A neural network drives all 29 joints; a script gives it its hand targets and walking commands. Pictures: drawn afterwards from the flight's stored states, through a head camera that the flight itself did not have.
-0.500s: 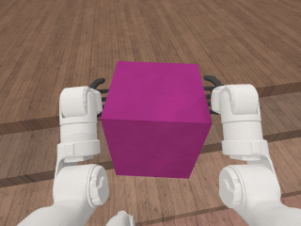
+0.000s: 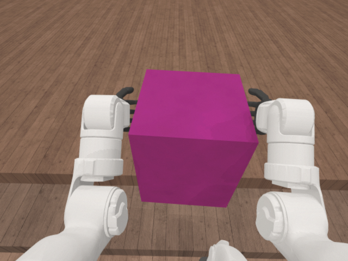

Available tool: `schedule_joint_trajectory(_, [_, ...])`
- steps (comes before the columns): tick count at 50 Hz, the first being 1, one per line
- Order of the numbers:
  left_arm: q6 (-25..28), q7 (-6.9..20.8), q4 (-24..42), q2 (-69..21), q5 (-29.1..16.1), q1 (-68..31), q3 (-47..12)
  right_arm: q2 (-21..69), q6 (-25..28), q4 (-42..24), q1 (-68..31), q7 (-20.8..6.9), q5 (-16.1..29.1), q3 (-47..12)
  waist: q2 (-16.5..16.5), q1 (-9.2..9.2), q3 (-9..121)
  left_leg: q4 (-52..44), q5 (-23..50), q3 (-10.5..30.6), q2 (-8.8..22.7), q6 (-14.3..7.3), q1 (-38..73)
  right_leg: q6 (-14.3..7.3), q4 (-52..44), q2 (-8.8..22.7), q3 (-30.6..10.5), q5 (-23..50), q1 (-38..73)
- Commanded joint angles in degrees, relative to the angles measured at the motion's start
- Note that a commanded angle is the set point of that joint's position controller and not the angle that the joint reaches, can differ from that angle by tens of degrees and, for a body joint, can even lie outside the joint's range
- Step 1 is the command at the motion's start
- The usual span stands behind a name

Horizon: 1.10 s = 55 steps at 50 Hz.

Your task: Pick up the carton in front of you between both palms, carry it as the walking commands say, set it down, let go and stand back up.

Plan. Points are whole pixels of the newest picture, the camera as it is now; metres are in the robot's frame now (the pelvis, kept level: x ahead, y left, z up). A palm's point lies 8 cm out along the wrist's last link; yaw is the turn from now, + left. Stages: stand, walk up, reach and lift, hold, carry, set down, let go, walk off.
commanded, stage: carry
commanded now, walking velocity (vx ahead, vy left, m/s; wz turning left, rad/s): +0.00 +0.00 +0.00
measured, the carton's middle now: (187, 141) +0.37 +0.02 +0.10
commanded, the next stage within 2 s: none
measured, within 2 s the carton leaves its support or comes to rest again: neither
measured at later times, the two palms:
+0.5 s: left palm (139, 58) +0.46 +0.14 +0.26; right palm (281, 61) +0.46 -0.16 +0.26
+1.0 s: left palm (139, 71) +0.47 +0.14 +0.22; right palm (272, 78) +0.46 -0.15 +0.22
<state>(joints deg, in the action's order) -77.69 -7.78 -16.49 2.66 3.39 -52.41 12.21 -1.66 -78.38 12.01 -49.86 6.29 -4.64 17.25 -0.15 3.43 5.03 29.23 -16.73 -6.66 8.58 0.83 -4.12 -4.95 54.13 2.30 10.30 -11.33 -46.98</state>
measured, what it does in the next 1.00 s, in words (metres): climbs: left foot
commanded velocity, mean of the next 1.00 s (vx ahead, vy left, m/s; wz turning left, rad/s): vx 0.00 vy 0.00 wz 0.00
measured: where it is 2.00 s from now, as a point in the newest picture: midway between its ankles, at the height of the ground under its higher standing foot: outside the picture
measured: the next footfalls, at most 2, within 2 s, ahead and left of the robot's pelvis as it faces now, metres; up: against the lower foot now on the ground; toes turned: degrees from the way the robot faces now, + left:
left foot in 0.38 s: +0.19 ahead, +0.09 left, +0.11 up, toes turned +5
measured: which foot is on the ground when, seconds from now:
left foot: down 0.00-0.00, up 0.02-0.36, down 0.38-1.00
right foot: down 0.00-1.00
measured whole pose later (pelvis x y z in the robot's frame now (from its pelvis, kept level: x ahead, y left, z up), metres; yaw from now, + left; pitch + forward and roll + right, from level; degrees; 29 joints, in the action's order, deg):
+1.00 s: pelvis +0.12 +0.00 +0.09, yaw +0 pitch +1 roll +0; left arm -71.6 -6.6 -13.4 0.4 3.7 -39.0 10.9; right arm 0.0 -70.8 13.3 -39.1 6.6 -4.2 11.8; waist -0.3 -0.3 4.6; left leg 30.8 -13.2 -5.6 -0.4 -3.1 -18.8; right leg -2.8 30.0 1.8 8.8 -10.9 -20.2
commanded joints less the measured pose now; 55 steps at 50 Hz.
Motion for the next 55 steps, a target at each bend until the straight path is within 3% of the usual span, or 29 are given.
schedule_joint_trajectory(1, [2.8, 13.4, 9.1, -65.6, -27.9, -44.2, -27.4, 61.7, 1.8, -2.0, -39.7, -11.9, 22.2, -28.2, -19.5, 1.54, 37.1, 53.0, -7.7, 3.8, -14.5, 2.7, -28.7, -10.4, -25.9, 21.4, -40.9, 61.1, 62.6])
schedule_joint_trajectory(2, [3.0, 13.7, 10.6, -67.8, -30.0, -44.0, -27.8, 58.6, 2.1, -2.8, -40.0, -11.0, 20.1, -27.0, -15.1, 1.66, 44.5, 64.6, -3.6, 15.9, -12.1, -0.5, -24.8, -12.7, -24.2, 18.4, -40.3, 57.3, 58.3])
schedule_joint_trajectory(3, [3.6, 13.9, 15.7, -67.4, -30.7, -46.8, -28.8, 60.6, 2.2, -6.0, -41.6, -10.4, 20.6, -27.9, -12.0, 0.60, 41.7, 68.0, -0.4, 14.4, -11.1, -1.7, -28.4, -12.8, -22.0, 15.5, -35.1, 45.7, 54.7])
schedule_joint_trajectory(4, [3.6, 13.7, 20.2, -67.8, -30.9, -49.0, -29.7, 60.7, 2.2, -9.9, -43.4, -9.9, 20.5, -28.6, -7.1, -0.60, 38.2, 66.8, 0.3, 13.0, -9.5, -2.8, -32.4, -10.3, -22.1, 14.6, -31.8, 34.9, 52.5])
schedule_joint_trajectory(5, [3.5, 13.6, 23.8, -68.5, -31.4, -51.1, -30.1, 60.4, 2.1, -12.6, -45.0, -9.5, 20.6, -29.0, -7.7, -0.67, 35.0, 65.4, 1.8, 12.1, -8.4, -3.6, -36.1, -9.6, -22.9, 13.6, -29.5, 28.3, 50.6])
schedule_joint_trajectory(7, [2.9, 13.0, 27.6, -66.6, -30.9, -50.0, -30.7, 59.3, 1.8, -16.4, -44.8, -8.6, 21.1, -31.1, -6.0, -0.74, 33.9, 64.5, 0.1, 10.8, -7.8, -3.8, -37.4, -9.5, -25.4, 13.4, -26.7, 23.7, 49.9])
schedule_joint_trajectory(9, [2.1, 12.2, 29.5, -63.7, -29.1, -46.0, -31.3, 57.8, 1.4, -18.9, -42.4, -8.2, 21.2, -33.1, -3.8, -0.34, 33.8, 62.1, -1.9, 9.9, -7.3, -4.1, -41.2, -9.9, -25.9, 13.8, -24.2, 24.5, 52.9])
schedule_joint_trajectory(10, [1.6, 11.9, 29.1, -62.3, -27.7, -43.9, -31.6, 57.3, 1.0, -18.6, -40.5, -8.3, 21.2, -34.2, -1.7, -0.73, 33.4, 50.6, -6.3, 8.4, -6.5, -3.9, -38.7, -9.2, -26.7, 13.3, -20.3, 26.0, 51.1])
schedule_joint_trajectory(12, [0.7, 11.7, 26.9, -60.1, -25.7, -40.5, -32.2, 56.8, 0.4, -16.5, -38.1, -8.7, 21.3, -35.7, -3.3, -0.88, 33.0, 33.1, -12.6, 5.6, -7.3, -3.6, -32.2, -8.7, -28.0, 12.7, -14.9, 30.9, 48.1])
schedule_joint_trajectory(13, [0.3, 11.9, 24.8, -59.0, -24.7, -39.3, -32.1, 57.0, 0.2, -14.6, -37.2, -9.1, 21.5, -36.4, -6.4, -0.93, 33.7, 26.2, -11.1, 2.8, -8.7, -4.0, -25.3, -8.5, -27.4, 11.3, -10.7, 34.7, 45.0])
schedule_joint_trajectory(14, [0.0, 12.3, 22.5, -58.4, -23.9, -37.7, -31.8, 57.6, 0.1, -12.9, -37.1, -9.6, 21.8, -36.9, -8.3, -1.30, 33.2, 22.1, -6.5, 2.3, -8.8, -4.2, -22.5, -8.7, -26.1, 11.9, -9.6, 37.1, 44.1])
schedule_joint_trajectory(16, [-0.5, 13.2, 17.8, -58.4, -22.7, -35.9, -31.3, 59.0, 0.0, -8.7, -36.5, -10.8, 22.5, -37.0, -8.5, -2.00, 32.6, 10.1, 1.1, 2.6, -8.1, -4.2, -16.6, -8.9, -24.4, 12.7, -9.1, 37.4, 42.9])
schedule_joint_trajectory(18, [-0.4, 14.0, 13.2, -58.3, -21.7, -35.1, -30.1, 60.3, 0.2, -4.7, -36.5, -12.0, 23.3, -36.1, -6.5, -2.93, 29.3, -4.2, 10.8, 3.1, -7.0, -4.1, -9.4, -5.7, -22.2, 10.2, -8.6, 26.4, 39.2])
schedule_joint_trajectory(19, [-0.1, 14.3, 10.9, -58.5, -21.2, -34.6, -29.3, 61.2, 0.3, -2.5, -36.8, -12.7, 23.5, -35.0, -3.9, -2.57, 27.8, -5.2, 16.3, 8.8, -2.1, -4.8, -5.4, -3.1, -19.7, 9.0, -8.9, 15.6, 34.5])
schedule_joint_trajectory(20, [0.2, 14.5, 9.1, -59.6, -20.8, -34.6, -27.8, 61.1, 0.8, -0.2, -37.6, -13.1, 23.5, -34.1, 2.7, -2.06, 27.3, -1.6, 24.6, 14.4, 3.6, -8.1, -4.6, 0.2, -22.9, 5.4, -8.6, -1.5, 30.1])
schedule_joint_trajectory(21, [0.6, 14.7, 9.7, -59.9, -21.0, -37.4, -27.9, 63.0, 1.5, 0.1, -38.1, -13.6, 23.9, -33.9, 4.1, -2.41, 25.6, -3.6, 17.4, 15.8, 4.4, -8.6, -9.0, 1.7, -24.3, 4.1, -8.1, -7.0, 32.6])
schedule_joint_trajectory(23, [1.4, 14.9, 9.1, -62.0, -22.3, -40.4, -28.4, 64.4, 2.4, -0.5, -39.7, -14.0, 24.3, -33.1, 2.3, -2.36, 21.3, -5.1, 4.8, 13.4, 1.6, -6.7, -13.9, 1.9, -26.3, 5.0, -8.9, -3.5, 35.0])
schedule_joint_trajectory(25, [2.3, 14.8, 6.2, -63.9, -22.8, -37.7, -27.6, 64.7, 3.2, 1.2, -37.9, -13.9, 23.9, -31.7, 1.6, -2.60, 19.8, -3.9, 6.2, 10.4, -0.2, -5.9, -13.1, 1.1, -27.6, 6.5, -10.0, 0.9, 34.7])
schedule_joint_trajectory(30, [6.0, 15.8, -0.8, -67.1, -21.5, -30.9, -24.6, 65.6, 6.7, 6.3, -31.5, -14.5, 21.2, -28.2, 1.1, -3.44, 19.0, -3.1, 11.4, 9.8, 0.0, -5.9, -10.2, 1.0, -28.1, 6.9, -10.0, 3.6, 33.4])
schedule_joint_trajectory(39, [8.6, 14.0, 10.0, -68.2, -25.4, -32.9, -30.2, 66.9, 9.2, -4.7, -34.1, -12.3, 25.6, -34.6, 0.6, -3.48, 21.5, -3.6, 10.7, 10.1, 0.0, -6.4, -9.0, 0.4, -27.9, 6.5, -9.7, 3.7, 36.1])
schedule_joint_trajectory(44, [8.3, 13.8, 11.0, -67.3, -24.8, -29.9, -31.3, 66.8, 8.8, -5.5, -31.6, -12.5, 25.6, -36.1, 0.7, -3.58, 23.2, -3.0, 13.1, 9.9, -0.1, -6.7, -7.9, 0.2, -27.3, 6.7, -9.7, 5.5, 37.3])
schedule_joint_trajectory(55, [8.5, 14.3, 10.1, -66.5, -23.8, -28.6, -31.8, 66.7, 9.2, -4.4, -30.6, -13.2, 25.2, -36.9, 0.4, -3.54, 21.0, -3.4, 11.1, 9.6, -0.5, -6.7, -9.0, -0.3, -27.9, 6.9, -10.2, 5.2, 36.3])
